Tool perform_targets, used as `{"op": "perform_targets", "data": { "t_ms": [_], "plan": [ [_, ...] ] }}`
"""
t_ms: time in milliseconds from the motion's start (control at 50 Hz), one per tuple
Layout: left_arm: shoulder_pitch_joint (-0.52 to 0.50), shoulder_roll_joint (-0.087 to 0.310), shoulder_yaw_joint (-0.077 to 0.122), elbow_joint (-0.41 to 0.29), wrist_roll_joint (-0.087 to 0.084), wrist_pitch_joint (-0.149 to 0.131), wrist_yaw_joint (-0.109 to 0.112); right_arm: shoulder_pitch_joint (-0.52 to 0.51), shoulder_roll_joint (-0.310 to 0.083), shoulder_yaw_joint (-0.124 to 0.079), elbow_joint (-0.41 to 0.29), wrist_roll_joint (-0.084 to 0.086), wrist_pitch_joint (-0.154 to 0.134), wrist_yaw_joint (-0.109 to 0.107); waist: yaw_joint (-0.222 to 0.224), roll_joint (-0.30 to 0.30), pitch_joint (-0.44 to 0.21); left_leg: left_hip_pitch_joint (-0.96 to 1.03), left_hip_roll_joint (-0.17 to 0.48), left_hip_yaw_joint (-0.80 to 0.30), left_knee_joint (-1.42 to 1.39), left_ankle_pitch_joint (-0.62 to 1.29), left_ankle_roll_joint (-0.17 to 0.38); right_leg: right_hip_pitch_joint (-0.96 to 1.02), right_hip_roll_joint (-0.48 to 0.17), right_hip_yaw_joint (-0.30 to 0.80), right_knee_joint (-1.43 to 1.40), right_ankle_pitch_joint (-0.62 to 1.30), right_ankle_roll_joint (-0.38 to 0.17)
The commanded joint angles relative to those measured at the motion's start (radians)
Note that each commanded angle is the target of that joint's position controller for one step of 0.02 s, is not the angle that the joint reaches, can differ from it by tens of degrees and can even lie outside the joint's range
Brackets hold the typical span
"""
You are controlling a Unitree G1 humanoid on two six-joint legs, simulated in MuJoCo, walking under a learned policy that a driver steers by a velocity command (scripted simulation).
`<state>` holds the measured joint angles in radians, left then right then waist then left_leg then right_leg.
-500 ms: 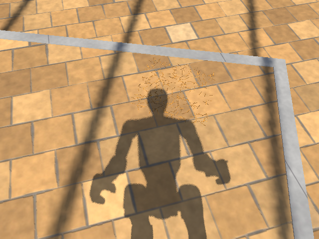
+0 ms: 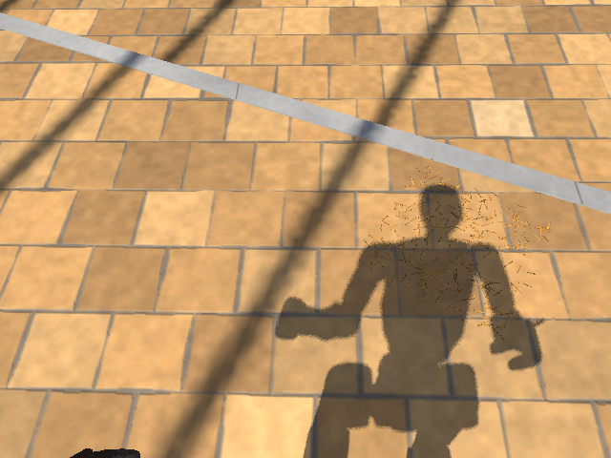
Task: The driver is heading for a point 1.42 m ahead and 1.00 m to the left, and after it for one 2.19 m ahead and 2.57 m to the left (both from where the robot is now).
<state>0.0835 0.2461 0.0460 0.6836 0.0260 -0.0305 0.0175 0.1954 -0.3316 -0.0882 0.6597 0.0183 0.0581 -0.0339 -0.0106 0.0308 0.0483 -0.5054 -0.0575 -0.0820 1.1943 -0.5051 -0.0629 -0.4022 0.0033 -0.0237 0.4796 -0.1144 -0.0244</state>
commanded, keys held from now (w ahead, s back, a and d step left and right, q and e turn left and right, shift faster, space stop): q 0.60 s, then no key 0.14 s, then w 0.26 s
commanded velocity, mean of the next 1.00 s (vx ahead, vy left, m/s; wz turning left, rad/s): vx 0.07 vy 0.00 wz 0.47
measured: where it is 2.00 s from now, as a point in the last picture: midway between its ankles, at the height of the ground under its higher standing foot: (194, 434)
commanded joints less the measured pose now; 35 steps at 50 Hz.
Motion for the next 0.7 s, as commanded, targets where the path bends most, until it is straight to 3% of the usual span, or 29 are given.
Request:
{"op": "perform_targets", "data": {
  "t_ms": [20,140,200,240,260,280,300,320,340,360,380,420,500,600,660,700],
  "plan": [
    [-0.016,0.151,0.042,-0.059,0.006,0.008,0.014,0.071,-0.061,-0.025,-0.063,0.003,0.01,-0.003,-0.007,-0.174,-0.124,-0.048,0.063,0.034,-0.03,0.068,-0.02,0.166,-0.235,0.187,-0.198,0.12,-0.192],
    [-0.014,0.196,0.063,-0.047,-0.01,0.024,0.013,0.011,-0.048,-0.011,-0.1,-0.005,0.0,0.018,0.022,-0.193,-0.184,0.075,0.11,0.082,-0.306,0.128,0.003,0.215,-0.299,0.098,-0.196,0.148,-0.216],
    [-0.006,0.215,0.07,-0.033,-0.024,0.031,0.005,0.019,-0.064,-0.018,-0.104,-0.005,0.003,0.034,0.018,-0.203,-0.172,0.142,0.098,0.118,-0.444,0.158,0.036,0.218,-0.316,0.07,-0.174,0.086,-0.192],
    [-0.013,0.209,0.07,-0.022,-0.044,0.039,0.006,0.077,-0.061,-0.025,-0.082,-0.008,0.002,0.041,-0.019,-0.188,-0.169,0.258,0.065,0.155,-0.629,0.26,0.082,0.182,-0.301,0.026,-0.102,0.03,-0.134],
    [0.028,0.183,0.066,-0.001,-0.048,0.043,0.005,0.112,-0.082,-0.036,-0.071,-0.011,0.001,0.037,-0.025,-0.146,-0.156,0.345,0.058,0.12,-0.719,0.318,0.118,0.112,-0.271,-0.017,-0.025,-0.053,-0.068],
    [0.057,0.124,0.052,0.0,-0.027,0.046,-0.002,0.135,-0.172,-0.06,-0.078,-0.015,-0.001,0.022,-0.004,0.096,-0.121,0.446,0.24,-0.163,-0.844,0.499,0.199,-0.079,-0.163,-0.13,0.229,-0.251,0.038],
    [-0.001,0.118,0.047,-0.061,0.001,0.039,0.001,0.105,-0.258,-0.069,-0.117,-0.03,-0.006,0.014,-0.002,0.29,-0.078,0.443,0.436,-0.447,-0.859,0.692,0.377,-0.325,-0.018,-0.099,0.465,-0.545,0.107],
    [-0.082,0.152,0.059,-0.079,-0.009,0.031,0.01,0.119,-0.229,-0.064,-0.117,-0.061,-0.029,0.019,-0.066,0.202,-0.128,0.377,0.432,-0.453,-0.889,0.601,0.425,-0.321,-0.016,0.046,0.623,-0.542,0.093],
    [-0.072,0.168,0.066,-0.071,-0.026,0.032,0.012,0.072,-0.201,-0.052,-0.112,-0.057,-0.045,0.019,-0.029,0.161,-0.107,0.359,0.371,-0.364,-0.889,0.527,0.368,-0.323,-0.033,0.078,0.663,-0.443,0.075],
    [-0.035,0.17,0.073,-0.045,-0.023,0.035,0.019,0.008,-0.168,-0.044,-0.117,-0.035,-0.05,0.014,0.004,0.117,-0.098,0.35,0.314,-0.296,-0.873,0.485,0.305,-0.32,-0.043,0.086,0.654,-0.353,0.072],
    [-0.017,0.179,0.078,-0.031,-0.014,0.039,0.024,-0.028,-0.136,-0.031,-0.124,-0.019,-0.05,0.01,0.016,0.118,-0.101,0.337,0.29,-0.262,-0.864,0.522,0.278,-0.301,-0.043,0.084,0.653,-0.305,0.08],
    [0.003,0.164,0.077,-0.03,-0.013,0.036,0.018,-0.036,-0.113,-0.018,-0.13,-0.019,-0.045,0.001,0.03,0.111,-0.132,0.317,0.255,-0.229,-0.845,0.625,0.277,-0.235,-0.017,0.073,0.682,-0.243,0.098],
    [-0.039,0.122,0.057,-0.047,-0.024,0.028,0.009,0.002,-0.131,-0.026,-0.121,-0.014,-0.036,-0.009,0.002,0.108,-0.144,0.391,0.233,-0.251,-0.813,0.619,0.276,-0.212,0.002,0.083,0.457,-0.211,0.11],
    [-0.042,0.134,0.054,-0.055,-0.034,0.015,-0.011,-0.011,-0.157,-0.037,-0.135,-0.014,-0.023,0.003,-0.016,0.136,-0.142,0.348,0.234,-0.364,-0.788,0.59,0.295,-0.072,0.035,0.094,0.259,-0.264,0.098],
    [0.001,0.14,0.055,-0.046,-0.037,0.006,-0.024,-0.039,-0.139,-0.029,-0.136,-0.007,-0.017,0.01,-0.005,0.142,-0.159,0.361,0.224,-0.395,-0.743,0.648,0.278,0.017,0.028,0.082,0.118,-0.229,0.08],
    [0.048,0.138,0.056,-0.033,-0.024,-0.002,-0.029,-0.051,-0.112,-0.017,-0.134,0.002,-0.017,0.005,0.029,0.115,-0.16,0.3,0.172,-0.375,-0.704,0.542,0.214,0.174,-0.002,0.08,-0.103,-0.001,0.043]
  ]
}}
Velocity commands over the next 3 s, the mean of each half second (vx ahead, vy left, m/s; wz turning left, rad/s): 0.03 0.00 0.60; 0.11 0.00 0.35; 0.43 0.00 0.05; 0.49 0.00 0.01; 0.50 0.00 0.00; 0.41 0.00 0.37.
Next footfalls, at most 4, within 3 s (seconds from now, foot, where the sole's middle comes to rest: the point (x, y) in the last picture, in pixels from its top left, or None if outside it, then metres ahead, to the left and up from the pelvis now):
0.28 left None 0.04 0.15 -0.77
0.72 right None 0.12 -0.06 -0.77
1.08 left None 0.04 0.19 -0.77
1.54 right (268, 453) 0.46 0.13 -0.77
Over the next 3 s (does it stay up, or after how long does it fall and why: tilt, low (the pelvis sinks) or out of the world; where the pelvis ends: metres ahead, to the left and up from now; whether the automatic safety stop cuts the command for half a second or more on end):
stays up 0.96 0.48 0.01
